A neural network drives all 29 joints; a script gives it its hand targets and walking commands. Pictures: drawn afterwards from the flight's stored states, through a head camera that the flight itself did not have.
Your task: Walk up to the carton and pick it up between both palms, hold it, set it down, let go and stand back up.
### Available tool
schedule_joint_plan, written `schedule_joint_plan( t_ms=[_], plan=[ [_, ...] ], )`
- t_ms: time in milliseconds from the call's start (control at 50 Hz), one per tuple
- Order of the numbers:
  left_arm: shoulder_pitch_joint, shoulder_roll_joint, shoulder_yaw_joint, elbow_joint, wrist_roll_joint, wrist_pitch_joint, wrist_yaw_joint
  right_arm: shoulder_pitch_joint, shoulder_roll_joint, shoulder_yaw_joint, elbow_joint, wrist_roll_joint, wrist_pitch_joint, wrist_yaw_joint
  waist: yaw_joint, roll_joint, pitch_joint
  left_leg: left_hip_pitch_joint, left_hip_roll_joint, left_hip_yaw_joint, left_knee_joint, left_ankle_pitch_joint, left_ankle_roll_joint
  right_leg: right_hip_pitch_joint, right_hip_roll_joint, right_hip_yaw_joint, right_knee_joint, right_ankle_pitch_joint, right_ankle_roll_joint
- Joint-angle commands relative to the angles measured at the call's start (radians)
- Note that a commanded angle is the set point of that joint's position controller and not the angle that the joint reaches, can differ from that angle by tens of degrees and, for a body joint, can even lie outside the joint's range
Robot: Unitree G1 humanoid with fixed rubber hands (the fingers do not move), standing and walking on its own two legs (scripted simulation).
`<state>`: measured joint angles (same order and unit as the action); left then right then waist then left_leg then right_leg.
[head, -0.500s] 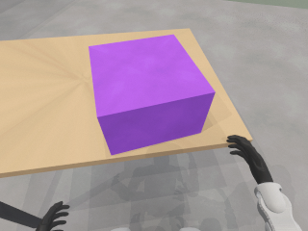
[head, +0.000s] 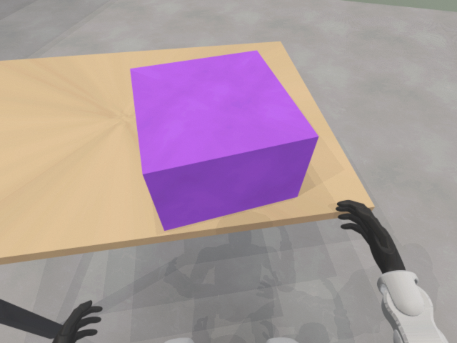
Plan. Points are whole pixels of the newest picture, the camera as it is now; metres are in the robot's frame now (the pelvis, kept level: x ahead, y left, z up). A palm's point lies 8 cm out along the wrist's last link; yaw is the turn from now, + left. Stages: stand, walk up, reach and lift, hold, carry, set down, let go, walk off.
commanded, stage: stand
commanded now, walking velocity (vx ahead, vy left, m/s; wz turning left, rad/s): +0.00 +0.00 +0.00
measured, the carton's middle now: (214, 133) +0.46 +0.02 +0.10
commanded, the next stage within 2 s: none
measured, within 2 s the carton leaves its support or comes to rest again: neither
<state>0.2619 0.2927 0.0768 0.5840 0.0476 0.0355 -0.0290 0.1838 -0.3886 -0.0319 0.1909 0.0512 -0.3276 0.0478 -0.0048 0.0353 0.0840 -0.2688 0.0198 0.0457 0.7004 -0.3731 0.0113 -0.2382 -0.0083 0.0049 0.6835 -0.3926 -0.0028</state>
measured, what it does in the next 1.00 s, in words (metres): stands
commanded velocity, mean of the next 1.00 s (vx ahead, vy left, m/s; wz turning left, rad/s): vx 0.00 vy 0.00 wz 0.00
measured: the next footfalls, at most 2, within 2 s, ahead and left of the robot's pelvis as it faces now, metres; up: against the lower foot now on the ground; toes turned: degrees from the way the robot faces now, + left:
none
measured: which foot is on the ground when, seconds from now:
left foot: down 0.00-1.00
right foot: down 0.00-1.00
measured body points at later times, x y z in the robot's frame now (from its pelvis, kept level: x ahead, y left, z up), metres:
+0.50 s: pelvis +0.00 -0.01 +0.00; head +0.01 -0.02 +0.45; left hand +0.14 +0.27 -0.08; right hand +0.24 -0.25 +0.05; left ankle +0.01 +0.11 -0.72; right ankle -0.01 -0.13 -0.72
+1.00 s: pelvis +0.00 -0.01 +0.00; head +0.01 -0.03 +0.45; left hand +0.14 +0.27 -0.08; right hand +0.24 -0.25 +0.05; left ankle +0.01 +0.11 -0.72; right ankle -0.01 -0.13 -0.72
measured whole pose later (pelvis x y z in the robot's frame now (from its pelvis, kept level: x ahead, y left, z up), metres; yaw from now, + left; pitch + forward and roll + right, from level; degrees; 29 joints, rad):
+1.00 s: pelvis +0.00 -0.01 +0.00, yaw +0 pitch -3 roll +0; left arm 0.26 0.29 0.07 0.58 0.04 0.04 -0.03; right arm 0.18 -0.39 -0.03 0.17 0.05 -0.34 0.09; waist 0.00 0.05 0.08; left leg -0.27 0.04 0.05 0.70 -0.37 -0.01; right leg -0.24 -0.01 -0.01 0.68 -0.39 0.00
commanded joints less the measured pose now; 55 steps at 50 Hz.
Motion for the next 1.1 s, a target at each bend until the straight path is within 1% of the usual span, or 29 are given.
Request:
schedule_joint_plan(
  t_ms=[0, 20, 40, 60, 80, 160, 200, 340, 360, 400, 420, 440, 480, 500, 540, 600, 620, 640, 680, 720, 740, 780, 840, 880, 940, 960, 980, 1020, 1080],
  plan=[
    [0.006, 0.252, 0.069, 0.008, -0.047, -0.026, -0.001, -0.038, -0.264, -0.09, 0.183, -0.107, 0.249, -0.1, 0.031, 0.236, 0.143, -0.278, 0.149, -0.195, -0.434, -0.389, -0.038, -0.092, -0.013, -0.022, -0.03, -0.093, -0.104],
    [0.004, 0.257, 0.079, 0.009, -0.042, -0.028, 0.0, -0.049, -0.257, -0.088, 0.185, -0.1, 0.257, -0.098, 0.045, 0.229, 0.107, -0.25, 0.123, -0.162, -0.416, -0.355, -0.021, -0.089, -0.017, -0.014, -0.047, -0.078, -0.108],
    [-0.07, 0.257, 0.075, -0.007, -0.034, -0.032, 0.006, -0.019, -0.231, -0.082, 0.181, -0.096, 0.258, -0.097, 0.006, 0.165, 0.119, -0.215, 0.109, -0.168, -0.394, -0.288, -0.031, -0.111, -0.031, 0.012, -0.064, -0.069, -0.115],
    [-0.038, 0.257, 0.072, -0.004, -0.04, -0.029, 0.003, -0.038, -0.252, -0.085, 0.18, -0.097, 0.253, -0.095, 0.021, 0.211, 0.106, -0.207, 0.13, -0.159, -0.396, -0.267, -0.039, -0.108, -0.022, -0.024, -0.044, -0.037, -0.107],
    [-0.004, 0.275, 0.074, 0.005, -0.039, -0.031, 0.008, -0.033, -0.257, -0.094, 0.178, -0.099, 0.255, -0.092, 0.023, 0.136, 0.101, -0.212, 0.136, -0.17, -0.391, -0.271, -0.035, -0.106, -0.027, -0.012, -0.04, -0.055, -0.119],
    [-0.008, 0.258, 0.064, 0.015, -0.043, -0.036, 0.009, -0.067, -0.227, -0.084, 0.175, -0.097, 0.259, -0.081, 0.036, 0.14, 0.097, -0.185, 0.111, -0.172, -0.343, -0.241, -0.028, -0.13, -0.044, 0.049, -0.102, -0.105, -0.114],
    [-0.1, 0.257, 0.073, -0.015, -0.042, -0.043, 0.01, 0.001, -0.254, -0.086, 0.206, -0.102, 0.257, -0.085, 0.0, 0.125, 0.104, -0.165, 0.087, -0.142, -0.31, -0.189, -0.027, -0.152, -0.072, 0.071, -0.134, -0.102, -0.117],
    [-0.045, 0.249, 0.063, -0.001, -0.048, -0.031, -0.001, -0.035, -0.264, -0.092, 0.176, -0.101, 0.253, -0.085, 0.037, 0.233, 0.122, -0.259, 0.119, -0.167, -0.413, -0.379, -0.021, -0.076, -0.022, -0.021, -0.06, -0.09, -0.104],
    [-0.063, 0.255, 0.072, 0.0, -0.044, -0.03, 0.001, -0.014, -0.271, -0.092, 0.195, -0.099, 0.257, -0.083, 0.026, 0.166, 0.099, -0.223, 0.104, -0.151, -0.372, -0.334, -0.02, -0.106, -0.041, 0.025, -0.092, -0.151, -0.121],
    [-0.053, 0.276, 0.066, -0.01, -0.043, -0.033, 0.002, -0.041, -0.216, -0.074, 0.189, -0.096, 0.259, -0.081, 0.032, 0.197, 0.168, -0.222, 0.124, -0.165, -0.381, -0.285, -0.022, -0.179, -0.04, 0.021, -0.086, -0.099, -0.111],
    [-0.012, 0.29, 0.074, 0.015, -0.04, -0.027, 0.001, -0.024, -0.26, -0.085, 0.167, -0.091, 0.258, -0.079, 0.023, 0.157, 0.103, -0.22, 0.12, -0.187, -0.415, -0.353, -0.032, -0.1, -0.011, -0.016, -0.057, -0.125, -0.114],
    [-0.01, 0.295, 0.072, 0.0, -0.041, -0.027, 0.007, -0.029, -0.272, -0.093, 0.181, -0.105, 0.264, -0.083, 0.034, 0.224, 0.166, -0.253, 0.124, -0.163, -0.397, -0.351, -0.026, -0.157, -0.037, 0.016, -0.079, -0.135, -0.118],
    [-0.008, 0.282, 0.071, 0.002, -0.042, -0.029, 0.001, -0.015, -0.254, -0.089, 0.181, -0.106, 0.261, -0.088, 0.029, 0.16, 0.123, -0.2, 0.109, -0.153, -0.363, -0.314, -0.028, -0.183, -0.042, 0.026, -0.088, -0.193, -0.128],
    [-0.066, 0.263, 0.065, -0.017, -0.041, -0.026, -0.002, -0.004, -0.268, -0.097, 0.176, -0.1, 0.267, -0.09, 0.006, 0.198, 0.165, -0.234, 0.097, -0.151, -0.388, -0.338, -0.033, -0.18, -0.033, 0.006, -0.066, -0.159, -0.116],
    [-0.028, 0.256, 0.069, -0.009, -0.042, -0.022, -0.005, -0.011, -0.276, -0.098, 0.182, -0.093, 0.269, -0.085, 0.026, 0.174, 0.137, -0.247, 0.124, -0.155, -0.404, -0.362, -0.025, -0.119, -0.011, -0.028, -0.034, -0.12, -0.116],
    [-0.053, 0.269, 0.064, -0.022, -0.04, -0.031, -0.001, -0.015, -0.23, -0.086, 0.166, -0.093, 0.267, -0.082, 0.017, 0.144, 0.146, -0.231, 0.111, -0.158, -0.37, -0.3, -0.025, -0.149, -0.039, 0.012, -0.066, -0.113, -0.111],
    [-0.053, 0.251, 0.064, -0.016, -0.047, -0.027, 0.0, -0.017, -0.251, -0.096, 0.176, -0.097, 0.266, -0.087, 0.014, 0.193, 0.143, -0.229, 0.13, -0.177, -0.366, -0.306, -0.034, -0.173, -0.059, 0.048, -0.09, -0.133, -0.118],
    [-0.069, 0.246, 0.055, -0.012, -0.049, -0.026, -0.003, -0.039, -0.252, -0.094, 0.171, -0.094, 0.267, -0.084, 0.011, 0.182, 0.131, -0.217, 0.128, -0.145, -0.342, -0.29, -0.03, -0.158, -0.045, 0.013, -0.096, -0.145, -0.114],
    [-0.059, 0.275, 0.068, -0.004, -0.047, -0.042, 0.003, -0.004, -0.235, -0.083, 0.179, -0.098, 0.265, -0.081, 0.003, 0.1, 0.141, -0.174, 0.096, -0.181, -0.317, -0.22, -0.026, -0.215, -0.075, 0.084, -0.139, -0.193, -0.12],
    [-0.057, 0.245, 0.053, -0.019, -0.051, -0.037, 0.004, -0.018, -0.258, -0.089, 0.176, -0.102, 0.256, -0.082, 0.007, 0.165, 0.106, -0.157, 0.109, -0.2, -0.326, -0.253, -0.026, -0.186, -0.058, 0.051, -0.095, -0.144, -0.116],
    [-0.073, 0.271, 0.066, -0.018, -0.043, -0.04, 0.004, -0.014, -0.216, -0.077, 0.181, -0.101, 0.26, -0.083, 0.016, 0.107, 0.135, -0.165, 0.088, -0.163, -0.315, -0.208, -0.002, -0.196, -0.062, 0.063, -0.11, -0.104, -0.125],
    [-0.087, 0.268, 0.063, -0.011, -0.052, -0.041, -0.007, 0.005, -0.274, -0.098, 0.196, -0.104, 0.25, -0.084, 0.007, 0.164, 0.129, -0.151, 0.103, -0.157, -0.33, -0.212, -0.03, -0.201, -0.067, 0.058, -0.104, -0.106, -0.128],
    [-0.079, 0.248, 0.067, -0.015, -0.053, -0.031, -0.011, -0.006, -0.243, -0.084, 0.184, -0.101, 0.251, -0.091, 0.007, 0.174, 0.124, -0.214, 0.175, -0.249, -0.441, -0.326, -0.043, -0.116, -0.026, -0.019, -0.012, -0.035, -0.093],
    [-0.011, 0.266, 0.07, 0.0, -0.053, -0.029, -0.008, -0.036, -0.28, -0.086, 0.191, -0.108, 0.256, -0.094, 0.043, 0.244, 0.121, -0.227, 0.163, -0.223, -0.452, -0.352, -0.037, -0.087, -0.02, -0.022, -0.024, -0.034, -0.108],
    [-0.01, 0.269, 0.068, 0.003, -0.043, -0.027, -0.005, -0.022, -0.244, -0.084, 0.177, -0.092, 0.268, -0.086, 0.029, 0.159, 0.134, -0.254, 0.119, -0.147, -0.404, -0.344, -0.032, -0.106, -0.045, 0.011, -0.079, -0.16, -0.124],
    [-0.012, 0.263, 0.067, 0.007, -0.041, -0.021, -0.006, -0.009, -0.279, -0.098, 0.183, -0.101, 0.273, -0.09, 0.025, 0.197, 0.106, -0.221, 0.102, -0.111, -0.388, -0.329, -0.06, -0.113, -0.025, -0.015, -0.093, -0.185, -0.126],
    [-0.059, 0.25, 0.067, -0.013, -0.041, -0.02, -0.005, -0.005, -0.247, -0.091, 0.176, -0.101, 0.26, -0.087, 0.004, 0.147, 0.181, -0.262, 0.111, -0.153, -0.392, -0.311, -0.057, -0.139, -0.052, 0.022, -0.108, -0.171, -0.131],
    [-0.065, 0.258, 0.068, -0.006, -0.046, -0.018, -0.006, -0.001, -0.251, -0.09, 0.194, -0.104, 0.262, -0.097, 0.009, 0.196, 0.158, -0.235, 0.117, -0.166, -0.404, -0.312, -0.067, -0.165, -0.068, 0.027, -0.11, -0.157, -0.122],
    [-0.004, 0.281, 0.071, 0.006, -0.046, -0.02, 0.001, -0.018, -0.251, -0.082, 0.187, -0.097, 0.258, -0.089, 0.023, 0.163, 0.16, -0.248, 0.128, -0.157, -0.407, -0.327, -0.071, -0.142, -0.037, 0.002, -0.103, -0.182, -0.124]
  ],
)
